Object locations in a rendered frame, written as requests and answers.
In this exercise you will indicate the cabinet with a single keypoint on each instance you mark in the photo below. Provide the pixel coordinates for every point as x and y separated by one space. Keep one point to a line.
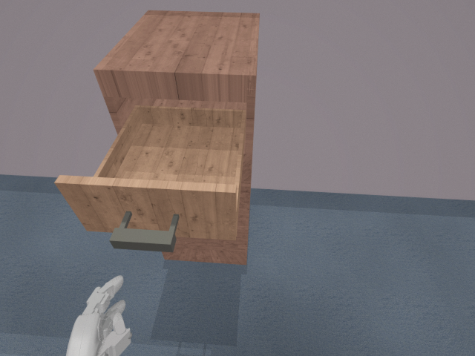
189 59

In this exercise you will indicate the left robot hand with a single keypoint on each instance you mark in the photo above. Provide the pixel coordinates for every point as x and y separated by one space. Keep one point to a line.
92 333

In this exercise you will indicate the handle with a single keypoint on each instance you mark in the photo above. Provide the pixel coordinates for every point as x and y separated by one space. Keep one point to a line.
144 240

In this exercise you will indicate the drawer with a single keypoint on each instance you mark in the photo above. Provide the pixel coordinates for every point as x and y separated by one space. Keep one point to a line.
166 161

